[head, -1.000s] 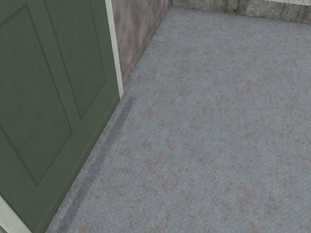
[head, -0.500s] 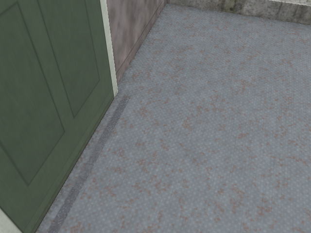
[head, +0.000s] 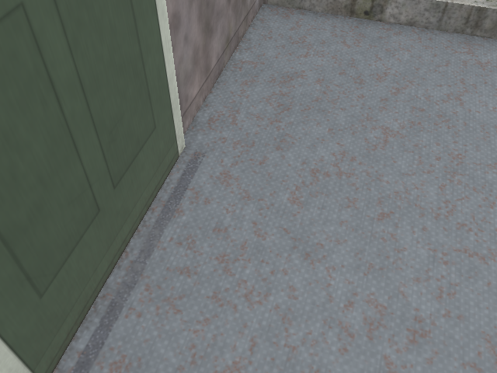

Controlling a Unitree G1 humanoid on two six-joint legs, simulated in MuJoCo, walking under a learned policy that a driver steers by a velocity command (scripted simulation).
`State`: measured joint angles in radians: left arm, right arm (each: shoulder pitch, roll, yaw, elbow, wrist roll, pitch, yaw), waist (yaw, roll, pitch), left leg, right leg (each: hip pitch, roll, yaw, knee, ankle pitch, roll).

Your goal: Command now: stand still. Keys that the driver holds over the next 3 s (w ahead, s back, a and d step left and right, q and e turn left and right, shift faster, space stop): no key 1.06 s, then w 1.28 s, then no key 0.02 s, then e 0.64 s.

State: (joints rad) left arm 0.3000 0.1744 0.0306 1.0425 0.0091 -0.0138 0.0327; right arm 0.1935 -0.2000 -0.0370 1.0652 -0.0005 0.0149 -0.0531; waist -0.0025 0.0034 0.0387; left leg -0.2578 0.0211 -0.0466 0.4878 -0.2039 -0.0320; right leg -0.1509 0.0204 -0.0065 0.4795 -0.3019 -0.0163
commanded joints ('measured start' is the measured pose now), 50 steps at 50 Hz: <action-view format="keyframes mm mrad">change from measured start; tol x2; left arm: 1 63 87 13 -13 0 -6 2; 50 158 62 -7 34 -5 -3 1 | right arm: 1 18 -99 -13 -20 0 -8 -3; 50 120 -79 15 10 4 -9 -4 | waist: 1 0 -4 14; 50 3 -5 33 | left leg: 1 72 9 -5 -59 99 30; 50 57 4 7 -55 116 24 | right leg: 1 -113 -39 41 -125 80 -10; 50 -103 -32 33 -122 125 -10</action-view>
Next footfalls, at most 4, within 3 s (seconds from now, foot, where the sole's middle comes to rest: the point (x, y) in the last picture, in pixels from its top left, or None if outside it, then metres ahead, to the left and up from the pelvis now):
1.80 right None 0.47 -0.12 -0.77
2.30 left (228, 302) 0.72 0.09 -0.77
2.76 right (316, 264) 0.85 -0.18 -0.77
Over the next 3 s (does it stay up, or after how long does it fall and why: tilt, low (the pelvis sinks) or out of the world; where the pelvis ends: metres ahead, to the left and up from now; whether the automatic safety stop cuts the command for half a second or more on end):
stays up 0.76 -0.09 0.00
